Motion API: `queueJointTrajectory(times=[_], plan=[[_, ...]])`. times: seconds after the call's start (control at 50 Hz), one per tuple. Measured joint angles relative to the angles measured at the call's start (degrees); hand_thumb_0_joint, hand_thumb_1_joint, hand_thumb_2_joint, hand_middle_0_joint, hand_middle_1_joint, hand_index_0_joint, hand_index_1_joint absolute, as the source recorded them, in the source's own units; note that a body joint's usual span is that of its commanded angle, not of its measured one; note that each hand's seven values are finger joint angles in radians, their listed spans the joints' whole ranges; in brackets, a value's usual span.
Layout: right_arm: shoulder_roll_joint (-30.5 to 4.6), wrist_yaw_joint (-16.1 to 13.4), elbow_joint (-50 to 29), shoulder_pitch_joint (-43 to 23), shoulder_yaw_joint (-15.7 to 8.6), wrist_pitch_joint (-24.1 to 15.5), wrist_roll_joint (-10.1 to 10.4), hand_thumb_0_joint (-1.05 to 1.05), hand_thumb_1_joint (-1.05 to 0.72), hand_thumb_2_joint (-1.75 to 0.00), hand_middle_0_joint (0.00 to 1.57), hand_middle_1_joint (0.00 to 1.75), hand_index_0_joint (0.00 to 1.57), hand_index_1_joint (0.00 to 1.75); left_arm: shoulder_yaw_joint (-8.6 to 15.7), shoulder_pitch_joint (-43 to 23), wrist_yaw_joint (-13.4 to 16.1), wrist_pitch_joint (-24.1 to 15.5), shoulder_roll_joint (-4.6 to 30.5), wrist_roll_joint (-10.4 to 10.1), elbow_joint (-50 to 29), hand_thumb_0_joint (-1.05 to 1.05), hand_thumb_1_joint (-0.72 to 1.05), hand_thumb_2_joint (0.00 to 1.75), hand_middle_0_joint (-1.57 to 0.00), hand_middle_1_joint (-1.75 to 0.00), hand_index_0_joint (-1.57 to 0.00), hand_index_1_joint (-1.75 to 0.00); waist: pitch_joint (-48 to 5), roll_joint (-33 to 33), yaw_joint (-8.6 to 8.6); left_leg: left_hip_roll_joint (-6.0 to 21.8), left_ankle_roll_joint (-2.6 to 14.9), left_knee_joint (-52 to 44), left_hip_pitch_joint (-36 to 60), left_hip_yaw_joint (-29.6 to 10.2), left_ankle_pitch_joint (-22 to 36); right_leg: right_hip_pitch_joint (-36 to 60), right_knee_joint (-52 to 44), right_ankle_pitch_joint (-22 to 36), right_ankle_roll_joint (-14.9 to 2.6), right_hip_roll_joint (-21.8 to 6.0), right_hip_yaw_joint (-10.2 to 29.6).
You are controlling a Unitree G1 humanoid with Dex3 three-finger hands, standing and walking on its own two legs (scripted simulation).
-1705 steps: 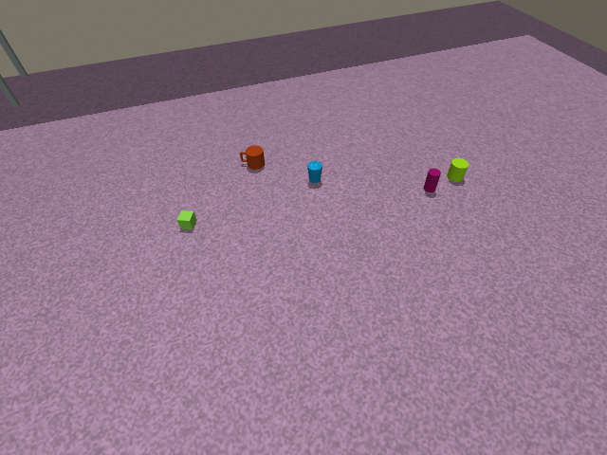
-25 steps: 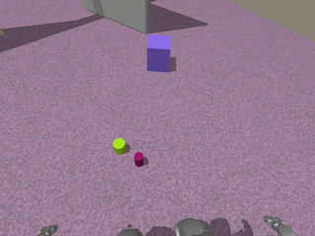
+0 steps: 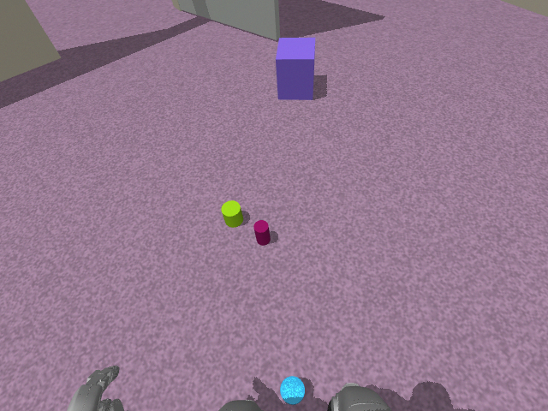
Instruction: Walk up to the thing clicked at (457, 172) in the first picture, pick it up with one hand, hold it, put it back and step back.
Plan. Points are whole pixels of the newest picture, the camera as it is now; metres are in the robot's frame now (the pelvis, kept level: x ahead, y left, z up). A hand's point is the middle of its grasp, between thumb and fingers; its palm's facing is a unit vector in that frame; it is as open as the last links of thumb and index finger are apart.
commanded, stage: step back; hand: left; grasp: from above
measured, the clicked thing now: (232, 214) +0.90 +0.24 -0.71
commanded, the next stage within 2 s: stand in 1.42 s
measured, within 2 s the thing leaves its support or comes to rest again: neither
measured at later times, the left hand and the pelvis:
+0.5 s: hand out of the picture -0.09 +0.26 -0.14, palm faces -0.02 -0.92 -0.39, open 7.4 cm; pelvis -0.14 -0.01 +0.01, yaw -2 degrees
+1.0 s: hand out of the picture -0.06 +0.27 -0.13, palm faces +0.02 -0.92 -0.38, open 7.4 cm; pelvis -0.14 +0.00 +0.01, yaw +0 degrees
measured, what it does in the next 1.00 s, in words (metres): walks backwards: left foot, then right foot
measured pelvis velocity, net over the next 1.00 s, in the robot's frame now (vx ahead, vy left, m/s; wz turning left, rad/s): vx -0.14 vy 0.00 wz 0.00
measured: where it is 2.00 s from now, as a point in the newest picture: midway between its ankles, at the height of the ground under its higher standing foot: outside the picture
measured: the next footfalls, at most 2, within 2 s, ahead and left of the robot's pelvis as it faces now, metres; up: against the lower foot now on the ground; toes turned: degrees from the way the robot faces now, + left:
left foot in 0.04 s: +0.00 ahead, +0.13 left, +0.00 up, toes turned -1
right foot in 0.34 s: -0.10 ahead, -0.12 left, +0.00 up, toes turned -1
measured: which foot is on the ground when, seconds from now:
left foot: up 0.00-0.02, down 0.04-0.36, up 0.38-0.56, down 0.58-0.84, up 0.86-1.00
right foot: down 0.00-0.06, up 0.08-0.32, down 0.34-1.00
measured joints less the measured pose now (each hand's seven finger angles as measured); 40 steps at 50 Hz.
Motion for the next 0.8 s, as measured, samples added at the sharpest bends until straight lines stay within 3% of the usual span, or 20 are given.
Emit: queueJointTrajectory(times=[0.04,0.08,0.14,0.2,0.24,0.3,0.34,0.36,0.42,0.48,0.54,0.56,0.62,0.7,0.8], plan=[[0.35,0.24,0.18,-0.15,-0.09,-0.39,-0.18,0.01,-0.91,-0.90,0.20,0.30,0.20,0.30,-0.32,-1.66,-0.01,0.31,0.63,-0.45,-0.67,0.01,0.90,0.90,-0.21,-0.30,-0.20,-0.30,0.52,-0.74,-0.48,0.72,0.96,-9.17,3.83,1.58,5.37,-2.35,2.21,0.31,0.47,-0.92,-0.65],[1.57,0.61,0.58,-1.33,-0.07,-0.40,-0.49,0.01,-0.91,-0.90,0.20,0.30,0.20,0.30,-0.36,-3.06,0.10,0.83,1.38,-0.95,-0.08,0.01,0.90,0.90,-0.21,-0.30,-0.20,-0.30,1.96,-3.32,-0.07,-0.69,1.87,-9.82,3.68,3.05,7.86,-3.79,4.12,-1.45,0.60,-1.72,1.43],[2.06,1.31,0.17,-1.95,0.58,-0.53,-1.01,0.01,-0.91,-0.90,0.20,0.30,0.20,0.30,-0.31,-3.17,0.21,1.86,1.04,-1.23,1.88,0.01,0.90,0.90,-0.20,-0.30,-0.20,-0.30,1.28,-1.92,-1.26,1.24,2.46,-9.49,1.61,1.94,9.52,-6.68,17.76,-13.75,0.20,4.24,5.40],[2.64,0.92,-0.15,-2.58,1.24,-0.79,-1.20,0.01,-0.90,-0.90,0.20,0.30,0.20,0.30,0.00,-2.22,0.04,1.75,1.23,-1.87,2.95,0.01,0.90,0.90,-0.20,-0.30,-0.20,-0.30,-0.21,-1.73,-0.93,2.68,2.23,-11.60,0.20,1.81,12.42,-6.59,27.98,-14.79,-0.28,8.17,7.85],[2.55,0.82,-0.49,-3.30,1.17,-1.08,-1.32,0.01,-0.90,-0.90,0.21,0.30,0.20,0.30,0.14,-1.02,-0.29,1.10,1.11,-1.68,3.40,0.01,0.90,0.90,-0.20,-0.30,-0.20,-0.30,-0.98,-1.48,-0.29,3.44,2.13,-12.26,-0.90,2.15,13.79,-3.26,25.32,-14.86,0.10,8.03,7.44],[2.04,0.80,-1.16,-4.66,0.89,-1.62,-1.47,0.01,-0.90,-0.90,0.21,0.30,0.20,0.30,-0.06,1.32,-0.87,-0.14,0.98,-1.33,4.88,0.01,0.90,0.90,-0.20,-0.30,-0.20,-0.30,-2.19,-1.00,0.58,4.50,1.75,-11.32,-3.00,3.26,14.63,4.93,9.12,-14.47,0.28,5.75,5.89],[1.25,0.90,-1.27,-5.93,0.78,-1.55,-1.26,0.00,-0.90,-0.90,0.21,0.30,0.20,0.30,0.00,2.45,-0.86,-1.35,0.44,-0.86,6.91,0.01,0.90,0.90,-0.20,-0.30,-0.20,-0.30,-2.32,0.59,1.05,6.19,1.20,-8.32,-4.89,3.36,14.02,10.06,-2.88,-7.86,-0.11,6.03,4.97],[0.77,0.84,-0.95,-6.51,0.56,-1.42,-1.08,0.00,-0.90,-0.90,0.20,0.30,0.20,0.30,-0.07,2.76,-0.81,-1.79,-0.43,-0.45,8.13,0.01,0.90,0.90,-0.20,-0.30,-0.20,-0.30,-1.73,2.54,0.63,6.90,1.66,-6.64,-5.34,1.62,12.44,10.74,-3.62,-6.32,-0.22,7.38,4.08],[1.20,0.78,0.70,-5.91,0.33,-0.94,-0.52,0.00,-0.91,-0.90,0.20,0.30,0.20,0.30,-0.72,5.14,-1.29,-2.24,-1.04,0.16,10.10,0.01,0.90,0.90,-0.20,-0.30,-0.20,-0.30,-3.56,1.96,1.75,3.34,1.63,-1.62,-6.11,-1.78,3.62,9.46,-2.56,-5.56,-0.76,6.79,5.04],[0.76,1.34,2.34,-4.35,0.20,-1.37,-0.01,0.00,-0.91,-0.90,0.20,0.30,0.20,0.30,-0.89,6.13,-1.38,-2.63,-1.57,0.30,11.30,0.01,0.90,0.90,-0.21,-0.30,-0.20,-0.30,-4.80,1.60,1.88,1.48,1.41,0.28,-5.04,-2.71,3.83,9.12,-3.44,-4.47,-0.48,5.39,4.86],[0.40,1.94,4.20,-2.17,0.01,-1.85,-0.28,0.00,-0.91,-0.90,0.20,0.30,0.20,0.30,-0.75,6.09,-1.81,-2.95,-1.47,0.48,11.53,0.01,0.90,0.90,-0.21,-0.30,-0.20,-0.30,-5.89,1.29,1.98,1.69,1.14,-5.17,-1.16,-1.55,2.92,8.43,-3.66,-4.11,-0.11,4.11,3.91],[0.38,2.10,4.85,-1.53,-0.10,-2.02,-0.39,0.00,-0.91,-0.90,0.20,0.30,0.20,0.30,-0.75,5.94,-1.93,-2.92,-1.30,0.45,11.50,0.01,0.90,0.90,-0.21,-0.30,-0.20,-0.30,-6.15,1.14,1.90,1.90,1.15,-8.61,0.73,-0.80,3.23,8.13,-3.43,-4.18,0.12,3.65,3.50],[1.62,2.16,6.61,-1.06,-0.38,-2.84,-0.91,0.01,-0.91,-0.90,0.20,0.30,0.20,0.30,-0.88,5.37,-2.04,-2.51,-0.17,-0.02,11.75,0.01,0.90,0.90,-0.21,-0.30,-0.20,-0.30,-5.34,-1.50,2.06,0.17,1.47,-15.38,3.66,0.90,13.23,7.61,-2.04,-4.98,0.64,1.55,4.66],[3.38,2.44,6.66,-0.42,0.01,-4.04,-1.34,0.01,-0.91,-0.90,0.20,0.30,0.20,0.30,-0.76,5.58,-2.29,-2.02,1.32,-0.86,13.23,0.01,0.90,0.90,-0.21,-0.30,-0.20,-0.30,-6.25,-2.39,1.24,0.88,2.58,-17.03,3.93,1.66,14.04,4.95,3.95,-11.27,-0.44,2.76,4.73],[4.19,2.64,6.22,-0.41,0.38,-4.14,-1.35,0.01,-0.90,-0.90,0.20,0.30,0.20,0.30,-0.10,4.97,-2.40,-2.96,2.41,-1.00,14.18,0.01,0.90,0.90,-0.20,-0.30,-0.20,-0.30,-6.30,-2.21,0.06,2.21,1.44,-17.31,3.91,1.58,14.23,6.84,-2.75,-9.44,-0.64,2.89,2.54]])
